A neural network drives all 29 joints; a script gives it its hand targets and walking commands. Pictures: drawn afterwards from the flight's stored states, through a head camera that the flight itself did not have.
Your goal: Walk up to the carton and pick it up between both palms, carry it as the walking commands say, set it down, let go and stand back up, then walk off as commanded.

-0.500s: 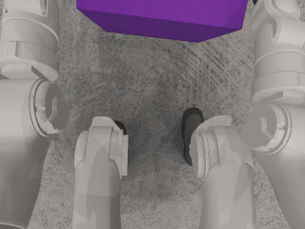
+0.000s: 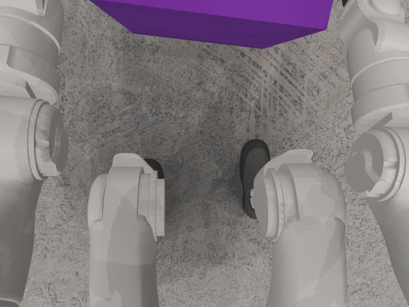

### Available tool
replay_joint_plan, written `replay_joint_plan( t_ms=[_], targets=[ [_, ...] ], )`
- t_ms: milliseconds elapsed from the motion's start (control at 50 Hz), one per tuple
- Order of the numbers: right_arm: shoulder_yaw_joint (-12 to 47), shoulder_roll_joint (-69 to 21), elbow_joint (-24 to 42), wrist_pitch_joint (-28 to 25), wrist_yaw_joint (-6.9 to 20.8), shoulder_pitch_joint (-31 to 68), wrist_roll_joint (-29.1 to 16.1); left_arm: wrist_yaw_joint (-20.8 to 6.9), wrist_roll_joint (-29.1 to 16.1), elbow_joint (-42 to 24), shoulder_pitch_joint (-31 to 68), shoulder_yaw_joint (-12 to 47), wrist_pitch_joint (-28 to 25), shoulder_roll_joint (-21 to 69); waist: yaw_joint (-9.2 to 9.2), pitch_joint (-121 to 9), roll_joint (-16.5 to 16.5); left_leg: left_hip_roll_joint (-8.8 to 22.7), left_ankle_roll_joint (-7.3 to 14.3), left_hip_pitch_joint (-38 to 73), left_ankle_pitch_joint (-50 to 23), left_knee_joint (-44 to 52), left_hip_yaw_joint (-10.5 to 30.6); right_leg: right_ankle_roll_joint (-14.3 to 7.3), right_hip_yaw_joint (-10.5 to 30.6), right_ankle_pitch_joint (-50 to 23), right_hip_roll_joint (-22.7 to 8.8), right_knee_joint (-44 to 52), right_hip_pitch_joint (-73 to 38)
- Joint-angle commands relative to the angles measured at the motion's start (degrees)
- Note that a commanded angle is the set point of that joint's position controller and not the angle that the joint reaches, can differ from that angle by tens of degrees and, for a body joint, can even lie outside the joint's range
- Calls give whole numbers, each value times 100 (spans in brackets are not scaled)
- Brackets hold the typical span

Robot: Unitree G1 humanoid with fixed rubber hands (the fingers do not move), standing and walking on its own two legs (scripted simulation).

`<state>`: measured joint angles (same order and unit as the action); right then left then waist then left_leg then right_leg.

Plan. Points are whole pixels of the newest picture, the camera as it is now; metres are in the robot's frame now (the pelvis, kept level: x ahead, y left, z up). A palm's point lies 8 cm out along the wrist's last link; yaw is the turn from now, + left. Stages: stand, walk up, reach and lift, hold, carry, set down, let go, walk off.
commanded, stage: set down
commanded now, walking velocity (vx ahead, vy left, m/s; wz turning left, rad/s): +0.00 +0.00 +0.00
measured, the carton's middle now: out of the picture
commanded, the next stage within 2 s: let go in 1.60 s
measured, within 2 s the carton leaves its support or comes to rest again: neither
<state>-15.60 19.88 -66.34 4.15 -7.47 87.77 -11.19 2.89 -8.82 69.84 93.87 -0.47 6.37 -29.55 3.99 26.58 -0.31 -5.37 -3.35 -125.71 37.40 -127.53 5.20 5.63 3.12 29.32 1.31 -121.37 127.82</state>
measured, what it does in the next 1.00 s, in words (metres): rises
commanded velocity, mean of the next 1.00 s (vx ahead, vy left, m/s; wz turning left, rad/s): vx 0.00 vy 0.00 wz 0.00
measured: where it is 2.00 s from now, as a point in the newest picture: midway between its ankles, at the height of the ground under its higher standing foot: (202, 201)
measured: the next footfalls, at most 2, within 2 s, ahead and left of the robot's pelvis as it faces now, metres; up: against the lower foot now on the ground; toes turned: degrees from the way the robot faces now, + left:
none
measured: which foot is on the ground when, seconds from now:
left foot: down 0.00-1.00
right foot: down 0.00-1.00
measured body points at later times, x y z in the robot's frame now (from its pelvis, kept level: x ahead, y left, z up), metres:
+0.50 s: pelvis +0.00 +0.00 +0.03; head +0.38 +0.00 +0.25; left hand +0.61 +0.20 -0.12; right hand +0.57 -0.24 -0.12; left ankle +0.09 +0.12 -0.34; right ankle +0.13 -0.15 -0.34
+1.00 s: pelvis +0.02 -0.01 +0.15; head +0.37 -0.01 +0.43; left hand +0.62 +0.22 +0.04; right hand +0.57 -0.25 +0.04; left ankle +0.09 +0.12 -0.34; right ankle +0.13 -0.15 -0.34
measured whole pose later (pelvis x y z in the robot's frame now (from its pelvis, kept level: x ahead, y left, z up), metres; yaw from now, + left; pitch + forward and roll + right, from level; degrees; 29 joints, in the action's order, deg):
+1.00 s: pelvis +0.02 -0.01 +0.15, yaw +2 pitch +48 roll +0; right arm -19.9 17.3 -47.4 15.8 -4.8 74.1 -5.1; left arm -6.2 -3.7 59.3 81.7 -10.7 14.4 -32.8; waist 5.9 2.3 0.4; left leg -2.4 -2.8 -112.6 30.8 -95.0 3.9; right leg 2.5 2.5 24.6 0.0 -91.7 115.4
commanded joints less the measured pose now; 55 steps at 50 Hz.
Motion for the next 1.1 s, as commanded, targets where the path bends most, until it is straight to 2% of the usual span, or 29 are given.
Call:
replay_joint_plan(
  t_ms=[0, 60, 80, 100, 120, 160, 220, 260, 280, 360, 440, 480, 520, 540, 640, 660, 720, 760, 840, 860, 900, 920, 940, 960, 980, 1000, 1040, 1060, 1080],
  targets=[
    [-104, 906, 537, -119, 33, 1505, 21, -108, -21, -529, 2101, 25, -136, -813, 443, -6654, 863, 490, -39, 2643, -1691, 1198, -628, -238, -805, -2029, -109, 367, -3613],
    [-142, 1104, 431, -108, 87, 1431, 147, -209, -192, -317, 1961, 80, -66, -718, 726, -6605, 706, 518, -31, 2438, -1316, 1325, -601, -240, -930, -1788, -155, 345, -3570],
    [-177, 1087, 444, -108, 80, 1479, 210, -249, -193, -402, 1982, 3, -101, -831, 522, -6510, 619, 467, -4, 2445, -1484, 1209, -574, -266, -777, -1725, -155, 374, -3391],
    [-298, 1097, 491, -99, 118, 1445, 229, -258, -291, -457, 2087, 230, -91, -716, 834, -6235, 755, 541, 10, 2433, -1522, 1370, -453, -229, -851, -1833, -161, 357, -3246],
    [-225, 1098, 426, -91, 140, 1408, 266, -291, -162, -335, 1778, 9, -85, -710, 405, -6288, 673, 456, 5, 2472, -1616, 1295, -529, -270, -793, -1705, -125, 368, -3102],
    [-323, 1380, 864, -127, 120, 1471, 218, -277, -64, -679, 1814, -96, -146, -1050, 514, -6821, 698, 485, 30, 2361, -1827, 1181, -610, -250, -734, -2155, -92, 353, -3504],
    [-44, 1131, 1147, -107, 143, 1386, -69, -208, 3, -1012, 1819, -299, -137, -1243, 155, -7604, 509, 390, 79, 2755, -2384, 1210, -625, -194, -781, -2614, -32, 333, -4134],
    [-73, 1176, 1492, -59, 146, 1394, -161, -204, -31, -1093, 1823, -221, -12, -1156, 456, -7907, 619, 487, 101, 3099, -2325, 1197, -609, -250, -913, -2476, -94, 387, -3721],
    [-76, 1389, 1640, -19, 103, 1192, -100, -156, 7, -1418, 1730, -368, -19, -1404, 215, -8726, 633, 386, 54, 3604, -2620, 1189, -675, -193, -855, -2684, -43, 422, -4256],
    [216, 1450, 2889, 370, -43, 1359, -388, -75, -269, -2944, 2048, -226, 246, -1771, 338, -11195, 727, 252, 133, 5018, -2903, 1432, -752, -255, -1029, -2887, 81, 613, -5349],
    [58, 1502, 2789, 823, -128, 1360, -297, -155, -336, -2772, 2185, -226, 681, -1453, 492, -10164, 910, 261, 70, 4361, -1954, 1862, -891, -375, -944, -2180, 15, 981, -5323],
    [18, 1232, 2391, 844, -106, 1361, -215, -269, -215, -2189, 2086, -298, 686, -1330, 352, -8882, 787, 291, 137, 3779, -1606, 2093, -826, -312, -922, -1800, -10, 1179, -4689],
    [28, 1046, 2078, 867, -106, 1281, -108, -356, -96, -1247, 1717, -540, 713, -1506, 578, -8460, 496, 329, 237, 3402, -1223, 2215, -779, -245, -942, -1691, -11, 1385, -4865],
    [162, 888, 2096, 857, -62, 1139, -80, -413, 69, -1259, 1459, -583, 708, -1465, 323, -8646, 414, 257, 164, 3317, -1478, 2248, -886, -290, -925, -1998, 32, 1484, -5310],
    [-335, 724, 2260, 720, 59, 813, 423, -640, 237, -1145, 1125, -798, 555, -1111, 448, -7783, 232, 196, 162, 2628, -1624, 2784, -871, -245, -906, -2302, 87, 1863, -5069],
    [-568, 835, 2415, 718, 67, 753, 521, -679, 358, -890, 912, -869, 546, -1136, 384, -7622, 544, 263, 175, 2707, -1681, 2808, -836, -204, -920, -2261, 63, 1824, -4630],
    [-230, 628, 2481, 917, 126, 524, 543, -717, 642, -1168, 882, -1304, 632, -1500, -26, -8260, 116, 200, 154, 2986, -1540, 3123, -961, -161, -856, -2074, 82, 2299, -5113],
    [-459, 535, 2205, 1024, 153, 383, 603, -744, 536, -1161, 908, -1034, 657, -1286, 170, -7920, 566, 175, 89, 3265, -1620, 3554, -923, -192, -948, -1868, 116, 2518, -4787],
    [-397, 590, 2871, 1015, 228, 425, 488, -846, 462, -1958, 945, -1152, 641, -1345, 174, -8859, 699, 100, 112, 3786, -2098, 3920, -959, -245, -896, -2367, 165, 2956, -5375],
    [-441, 843, 2801, 1020, 226, 410, 646, -859, 356, -1939, 942, -1071, 684, -1294, 414, -8964, 292, 152, 138, 3825, -2178, 3859, -943, -236, -992, -2417, 140, 2973, -5317],
    [-423, 758, 2658, 1050, 193, 193, 623, -868, 372, -2069, 918, -1088, 676, -1288, 503, -9094, 322, 201, 157, 3880, -2160, 4025, -917, -289, -954, -2597, 105, 3148, -5646],
    [-633, 719, 2185, 995, 210, 33, 668, -915, 616, -1198, 681, -1071, 659, -1165, 341, -8011, 846, 175, 177, 3452, -2104, 4082, -908, -267, -861, -2323, 99, 3203, -4796],
    [-582, 530, 3123, 985, 267, -71, 653, -918, 484, -2477, 583, -1139, 651, -1136, 411, -9333, 680, 94, 93, 4432, -2968, 4270, -874, -238, -959, -3152, 200, 3374, -5826],
    [-566, 538, 2300, 994, 332, -272, 599, -987, 546, -1592, 357, -1113, 629, -973, 415, -8179, 897, 155, 151, 3939, -2726, 4232, -888, -285, -860, -2784, 156, 3472, -4858],
    [-801, 699, 2505, 976, 357, -153, 707, -1008, 630, -1897, 547, -1343, 633, -1283, 347, -8448, 634, 135, 206, 3960, -2896, 4181, -795, -252, -819, -3058, 116, 3437, -5020],
    [-691, 524, 3148, 984, 375, 37, 492, -1006, 693, -2146, 538, -1341, 697, -1255, 178, -9139, 968, 136, 231, 4835, -3075, 4439, -775, -198, -918, -2886, 211, 3578, -5237],
    [-632, 681, 3772, 991, 304, -355, 539, -929, 550, -3011, 428, -1246, 739, -1264, 396, -10622, 843, 160, 138, 5831, -3920, 4489, -718, -273, -974, -3512, 309, 3773, -5973],
    [-497, 611, 3520, 1078, 273, -207, 352, -954, 615, -2876, 695, -1421, 780, -1464, 205, -10237, 1007, 93, 159, 5656, -3883, 4463, -877, -267, -802, -3403, 306, 3955, -5617],
    [-593, 717, 3334, 1096, 295, -387, 505, -982, 586, -2329, 324, -1341, 833, -1440, 389, -10296, 539, 126, 196, 5480, -3746, 4565, -790, -269, -906, -3514, 269, 3941, -5916]
  ],
)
